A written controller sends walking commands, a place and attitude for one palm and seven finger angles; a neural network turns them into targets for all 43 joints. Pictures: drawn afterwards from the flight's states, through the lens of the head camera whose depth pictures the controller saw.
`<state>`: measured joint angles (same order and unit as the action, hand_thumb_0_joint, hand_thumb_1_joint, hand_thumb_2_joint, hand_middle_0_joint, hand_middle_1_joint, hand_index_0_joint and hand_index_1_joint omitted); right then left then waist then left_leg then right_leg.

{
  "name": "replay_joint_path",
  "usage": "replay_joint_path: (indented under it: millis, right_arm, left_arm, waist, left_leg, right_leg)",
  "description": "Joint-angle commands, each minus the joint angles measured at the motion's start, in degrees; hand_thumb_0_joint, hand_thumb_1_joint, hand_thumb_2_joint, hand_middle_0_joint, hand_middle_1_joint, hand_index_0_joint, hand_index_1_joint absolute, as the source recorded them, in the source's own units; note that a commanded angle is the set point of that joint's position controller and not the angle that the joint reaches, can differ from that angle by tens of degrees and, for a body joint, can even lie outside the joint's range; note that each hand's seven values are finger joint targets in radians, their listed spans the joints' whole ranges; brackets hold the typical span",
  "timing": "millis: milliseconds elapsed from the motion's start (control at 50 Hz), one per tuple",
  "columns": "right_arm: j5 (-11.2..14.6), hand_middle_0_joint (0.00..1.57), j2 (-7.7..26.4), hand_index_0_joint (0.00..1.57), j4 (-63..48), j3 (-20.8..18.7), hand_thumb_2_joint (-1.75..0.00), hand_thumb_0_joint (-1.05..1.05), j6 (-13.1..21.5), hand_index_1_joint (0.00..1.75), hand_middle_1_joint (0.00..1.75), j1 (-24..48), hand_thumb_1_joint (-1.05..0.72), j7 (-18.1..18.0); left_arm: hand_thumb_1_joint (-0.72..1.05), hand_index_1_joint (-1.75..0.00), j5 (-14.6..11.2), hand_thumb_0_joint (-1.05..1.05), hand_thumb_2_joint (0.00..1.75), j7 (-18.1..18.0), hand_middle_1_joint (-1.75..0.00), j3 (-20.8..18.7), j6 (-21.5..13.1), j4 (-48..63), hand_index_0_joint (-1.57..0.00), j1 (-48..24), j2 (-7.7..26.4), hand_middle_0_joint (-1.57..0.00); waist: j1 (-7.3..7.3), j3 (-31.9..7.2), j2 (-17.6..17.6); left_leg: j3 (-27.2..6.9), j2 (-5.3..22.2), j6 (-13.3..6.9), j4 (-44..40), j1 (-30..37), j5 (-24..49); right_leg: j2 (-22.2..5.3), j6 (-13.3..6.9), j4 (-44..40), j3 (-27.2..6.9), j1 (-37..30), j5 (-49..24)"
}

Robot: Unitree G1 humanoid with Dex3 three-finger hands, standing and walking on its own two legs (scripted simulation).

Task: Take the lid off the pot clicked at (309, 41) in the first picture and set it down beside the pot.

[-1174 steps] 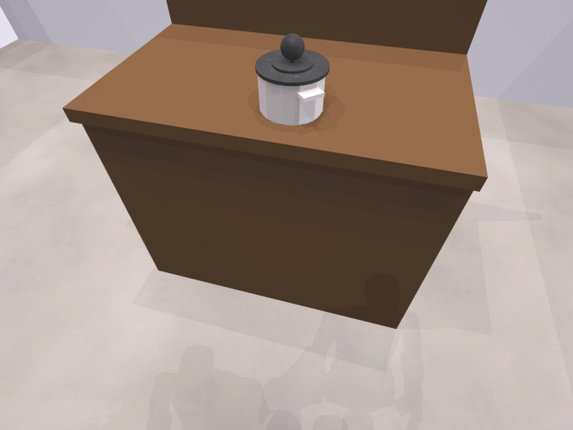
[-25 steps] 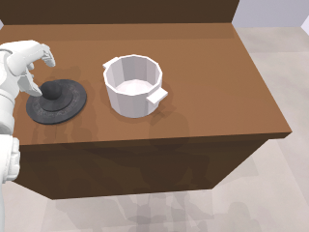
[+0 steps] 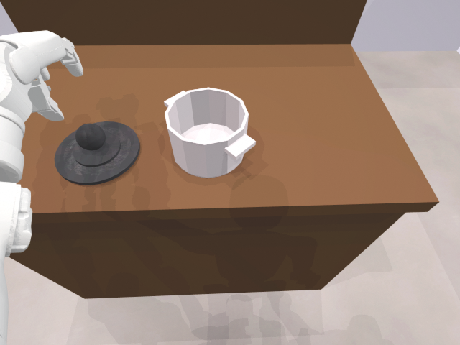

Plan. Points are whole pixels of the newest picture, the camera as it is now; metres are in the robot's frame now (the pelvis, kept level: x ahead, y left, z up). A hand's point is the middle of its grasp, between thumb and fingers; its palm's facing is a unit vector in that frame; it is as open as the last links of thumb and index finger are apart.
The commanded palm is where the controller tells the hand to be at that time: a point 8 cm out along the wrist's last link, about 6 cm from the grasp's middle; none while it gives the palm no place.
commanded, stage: raise the empty hand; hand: left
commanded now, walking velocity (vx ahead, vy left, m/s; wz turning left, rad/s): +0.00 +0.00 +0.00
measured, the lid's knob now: (90, 136) +0.49 +0.26 +0.07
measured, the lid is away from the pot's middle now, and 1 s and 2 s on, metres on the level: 0.23 0.23 0.23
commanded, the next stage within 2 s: draw the hand back to the body in 0.24 s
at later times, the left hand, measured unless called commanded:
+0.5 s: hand (42, 81) +0.48 +0.27 +0.21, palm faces -0.28 -0.05 -0.96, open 11.0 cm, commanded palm +0.45 +0.27 +0.27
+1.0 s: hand (64, 102) +0.41 +0.21 +0.22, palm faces +0.17 -0.84 -0.52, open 11.0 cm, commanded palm +0.37 +0.26 +0.26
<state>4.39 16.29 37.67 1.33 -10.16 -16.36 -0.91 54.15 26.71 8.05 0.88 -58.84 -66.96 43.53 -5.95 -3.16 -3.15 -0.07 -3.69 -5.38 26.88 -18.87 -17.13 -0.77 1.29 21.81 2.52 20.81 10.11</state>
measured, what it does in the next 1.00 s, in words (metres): stands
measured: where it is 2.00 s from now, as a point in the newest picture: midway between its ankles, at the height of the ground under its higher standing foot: outside the picture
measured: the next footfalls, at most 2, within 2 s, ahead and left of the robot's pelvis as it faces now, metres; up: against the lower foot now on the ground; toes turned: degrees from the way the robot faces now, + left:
none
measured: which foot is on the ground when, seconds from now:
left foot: down 0.00-1.00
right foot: down 0.00-1.00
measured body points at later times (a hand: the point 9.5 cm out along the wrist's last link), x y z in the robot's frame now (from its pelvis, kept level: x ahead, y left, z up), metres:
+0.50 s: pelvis +0.00 +0.00 +0.00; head +0.05 +0.00 +0.45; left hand +0.49 +0.27 +0.26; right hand +0.04 -0.28 -0.12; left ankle -0.05 +0.05 -0.74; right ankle +0.00 -0.14 -0.74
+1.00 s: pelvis +0.00 -0.01 +0.00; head +0.02 -0.01 +0.45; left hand +0.39 +0.25 +0.25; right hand +0.15 -0.24 -0.09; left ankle -0.05 +0.05 -0.74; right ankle +0.00 -0.14 -0.74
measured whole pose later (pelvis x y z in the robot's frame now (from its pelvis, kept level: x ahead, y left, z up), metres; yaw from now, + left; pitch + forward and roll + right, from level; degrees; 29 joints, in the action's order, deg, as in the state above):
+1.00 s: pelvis +0.00 -0.01 +0.00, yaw +0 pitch +1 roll -1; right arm 3.7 13.3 33.4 4.0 -2.7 -12.3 -1.8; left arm 5.9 6.9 -7.6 -3.3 -23.7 -37.1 31.1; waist 1.2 1.0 -1.1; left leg 0.0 -3.4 -4.2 23.1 -7.9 -16.3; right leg -0.4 0.2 21.5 2.2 11.6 11.0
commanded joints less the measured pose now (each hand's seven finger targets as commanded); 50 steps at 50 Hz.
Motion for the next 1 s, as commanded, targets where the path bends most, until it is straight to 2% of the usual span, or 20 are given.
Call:
replay_joint_path:
  millis: [0,20,60,160,200,260,320,360,420,460,540,600,640,800,820,840,880,940,960,980]
  right_arm:
    - [-0.5,0.20,10.1,0.20,-5.7,-3.9,-0.90,0.00,1.2,0.30,0.30,-2.4,-0.90,-0.7]
    - [-0.9,0.20,9.7,0.20,-6.0,-3.9,-0.90,0.00,1.5,0.30,0.30,-2.5,-0.90,-0.7]
    - [-0.4,0.20,9.5,0.20,-5.0,-3.4,-0.90,0.00,1.6,0.30,0.30,-3.4,-0.90,-1.4]
    - [0.5,0.20,10.3,0.20,-3.7,-2.9,-0.90,0.00,1.1,0.30,0.30,-3.6,-0.90,-1.1]
    - [0.5,0.20,10.7,0.20,-4.0,-3.2,-0.90,0.00,1.0,0.30,0.30,-3.4,-0.90,-1.1]
    - [-0.2,0.20,9.8,0.20,-4.6,-3.6,-0.90,0.00,1.3,0.30,0.30,-3.4,-0.90,-1.4]
    - [-0.3,0.20,10.1,0.20,-4.2,-3.3,-0.90,0.00,1.5,0.30,0.30,-4.3,-0.90,-1.8]
    - [0.1,0.20,10.0,0.20,-4.5,-3.1,-0.90,0.00,1.2,0.30,0.30,-3.9,-0.90,-1.9]
    - [-0.1,0.20,9.7,0.20,-6.3,-3.5,-0.90,0.00,1.1,0.30,0.30,-1.9,-0.90,-0.8]
    - [-0.1,0.20,9.3,0.20,-6.8,-3.6,-0.90,0.00,1.4,0.30,0.30,-1.5,-0.90,-0.3]
    - [0.1,0.20,9.8,0.20,-9.2,-3.2,-0.90,0.00,1.4,0.30,0.30,0.9,-0.90,0.4]
    - [0.2,0.20,9.7,0.20,-9.6,-3.8,-0.90,0.00,1.3,0.30,0.30,1.6,-0.90,0.8]
    - [0.3,0.20,9.5,0.20,-10.3,-3.6,-0.90,0.00,1.8,0.30,0.30,2.3,-0.90,1.0]
    - [0.5,0.20,9.0,0.20,-12.2,-3.2,-0.90,0.00,1.9,0.30,0.30,6.4,-0.90,1.6]
    - [0.1,0.20,3.8,0.20,-13.9,-3.0,-0.90,0.00,5.5,0.30,0.30,-3.0,-0.90,0.2]
    - [-0.1,0.20,5.2,0.20,-12.6,-1.8,-0.90,0.00,7.1,0.30,0.30,0.7,-0.90,-0.6]
    - [-0.5,0.20,5.7,0.20,-12.2,-1.8,-0.90,0.00,8.7,0.30,0.30,2.7,-0.90,-1.5]
    - [-0.8,0.20,6.7,0.20,-9.5,-1.1,-0.90,0.00,9.9,0.30,0.30,4.0,-0.90,-2.4]
    - [-0.9,0.20,6.5,0.20,-9.1,-1.0,-0.90,0.00,10.6,0.30,0.30,4.3,-0.90,-2.6]
    - [-1.3,0.20,6.3,0.20,-9.1,-0.8,-0.90,0.00,11.7,0.30,0.30,4.8,-0.90,-2.5]
  left_arm:
    - [-0.08,-0.74,0.7,0.00,0.79,-1.4,-0.74,-5.2,0.1,19.4,-0.41,-34.5,16.3,-0.41]
    - [-0.08,-0.74,1.2,0.00,0.79,-1.3,-0.74,-8.1,-0.4,22.6,-0.41,-35.8,19.9,-0.41]
    - [-0.08,-0.74,0.7,0.00,0.79,-0.6,-0.74,-8.0,-0.2,12.5,-0.41,-29.7,18.9,-0.41]
    - [-0.08,-0.74,0.3,0.00,0.79,0.8,-0.74,-2.3,1.7,4.4,-0.41,-28.5,13.6,-0.41]
    - [-0.08,-0.74,0.2,0.00,0.79,0.8,-0.74,-1.4,1.3,5.8,-0.41,-29.1,13.0,-0.41]
    - [-0.08,-0.74,1.3,0.00,0.79,0.7,-0.74,-2.1,0.4,15.6,-0.41,-37.6,14.2,-0.41]
    - [-0.08,-0.74,0.9,0.00,0.79,0.7,-0.74,-6.9,-0.6,13.1,-0.41,-33.6,19.9,-0.41]
    - [-0.08,-0.74,0.3,0.00,0.79,0.9,-0.74,-7.0,-0.8,10.2,-0.41,-29.8,19.1,-0.41]
    - [-0.08,-0.74,0.4,0.00,0.79,0.5,-0.74,-6.5,-1.0,17.9,-0.41,-27.7,18.0,-0.41]
    - [-0.08,-0.74,0.0,0.00,0.79,0.6,-0.74,-5.9,-0.5,18.4,-0.41,-22.5,15.1,-0.41]
    - [-0.08,-0.74,-2.2,0.00,0.79,0.8,-0.74,-13.5,-0.7,25.9,-0.41,-15.0,22.9,-0.41]
    - [-0.08,-0.74,-3.8,0.00,0.79,1.3,-0.74,-10.5,0.9,30.2,-0.41,-14.6,18.1,-0.41]
    - [-0.08,-0.74,-3.4,0.00,0.79,1.1,-0.74,-14.9,1.2,33.5,-0.41,-12.6,22.4,-0.41]
    - [-0.08,-0.74,-6.0,0.00,0.79,1.9,-0.74,-10.3,3.6,41.4,-0.41,-5.1,15.6,-0.41]
    - [-0.08,-0.74,-40.1,0.00,0.79,-9.4,-0.74,-20.6,-3.2,49.1,-0.41,-12.3,2.2,-0.41]
    - [-0.08,-0.74,-42.2,0.00,0.79,-14.8,-0.74,-16.4,-4.6,41.9,-0.41,-2.4,-1.2,-0.41]
    - [-0.08,-0.74,-48.5,0.00,0.79,-20.1,-0.74,-17.8,-5.4,41.8,-0.41,5.3,-4.6,-0.41]
    - [-0.05,-0.73,-53.7,0.00,0.79,-25.7,-0.73,-25.5,-6.9,45.5,-0.40,3.2,2.2,-0.40]
    - [-0.03,-0.72,-54.3,0.00,0.79,-27.0,-0.72,-27.3,-7.5,48.4,-0.40,1.0,3.6,-0.40]
    - [-0.01,-0.71,-54.6,0.00,0.79,-28.1,-0.71,-28.3,-8.6,54.5,-0.39,-2.2,4.7,-0.39]
  waist:
    - [-0.49,-25.5,-4.8]
    - [-0.18,-29.0,-5.4]
    - [-0.63,-24.9,-0.6]
    - [-1.10,-15.5,0.3]
    - [-1.18,-16.3,-0.9]
    - [-1.45,-24.2,-3.9]
    - [-1.03,-23.9,-2.9]
    - [-0.55,-22.2,-0.9]
    - [0.61,-23.6,-6.2]
    - [0.73,-22.8,-5.3]
    - [2.96,-25.1,-2.2]
    - [1.84,-21.9,-3.7]
    - [3.08,-22.5,-2.5]
    - [2.73,-20.0,-3.0]
    - [0.96,-16.9,-0.8]
    - [1.84,-12.8,-0.9]
    - [2.89,-9.9,2.1]
    - [4.12,-9.6,2.7]
    - [4.24,-11.2,0.8]
    - [4.54,-14.1,-6.1]
  left_leg:
    - [-5.1,2.4,3.5,0.4,16.3,39.1]
    - [-5.8,2.2,3.3,0.6,17.7,40.3]
    - [-4.6,2.2,2.4,0.3,14.2,37.0]
    - [-3.3,2.4,2.4,-1.8,8.5,26.5]
    - [-3.2,2.3,2.5,-1.4,9.2,27.0]
    - [-4.5,2.3,2.5,-0.5,15.0,32.8]
    - [-4.0,2.2,2.0,-0.3,13.2,31.9]
    - [-3.4,2.1,1.7,-1.1,11.0,30.1]
    - [-4.7,2.5,3.2,-0.7,14.2,37.2]
    - [-5.2,2.9,3.2,0.1,16.0,41.0]
    - [-4.6,2.6,1.8,-0.6,14.0,41.6]
    - [-5.4,3.1,2.5,-0.7,16.2,43.6]
    - [-5.6,3.1,2.2,-1.1,16.8,43.3]
    - [-5.5,3.0,2.8,-1.2,17.3,39.1]
    - [-5.1,7.3,5.9,-2.6,26.1,32.3]
    - [-8.2,9.1,5.9,-4.6,27.9,27.7]
    - [-8.9,10.0,5.9,-7.7,25.8,20.8]
    - [-3.8,6.7,3.7,-6.4,17.7,18.2]
    - [-3.5,6.2,4.1,-6.2,18.0,21.2]
    - [-4.1,6.3,5.5,-6.1,20.6,25.4]
  right_leg:
    - [2.6,-4.4,1.1,-0.1,-8.8,-18.6]
    - [3.0,-4.2,1.3,-0.6,-10.6,-19.3]
    - [2.9,-3.7,1.1,-0.2,-11.0,-19.0]
    - [2.7,-3.9,0.3,1.0,-7.0,-13.6]
    - [2.4,-4.2,0.2,0.9,-6.6,-13.4]
    - [2.9,-4.0,0.3,0.2,-8.4,-15.8]
    - [2.8,-3.9,0.3,-0.2,-9.9,-16.4]
    - [2.5,-3.9,0.7,0.1,-10.8,-16.6]
    - [2.6,-4.4,1.1,0.1,-9.6,-17.2]
    - [3.0,-4.3,1.0,0.2,-8.3,-17.1]
    - [2.3,-4.0,1.6,-0.5,-14.9,-21.2]
    - [2.1,-3.9,0.4,0.0,-11.7,-19.8]
    - [2.4,-3.9,0.6,-0.2,-12.9,-19.3]
    - [1.8,-4.0,0.1,0.3,-11.1,-16.2]
    - [2.0,-5.0,0.0,1.3,-5.7,-10.4]
    - [2.0,-5.1,-0.3,0.1,-2.4,-2.0]
    - [1.5,-5.1,-0.7,-0.5,-3.0,1.9]
    - [0.6,-4.9,-1.4,-1.3,-12.1,-8.3]
    - [0.5,-4.8,-1.0,-1.1,-13.8,-10.5]
    - [0.3,-5.0,-0.4,-0.8,-14.5,-11.2]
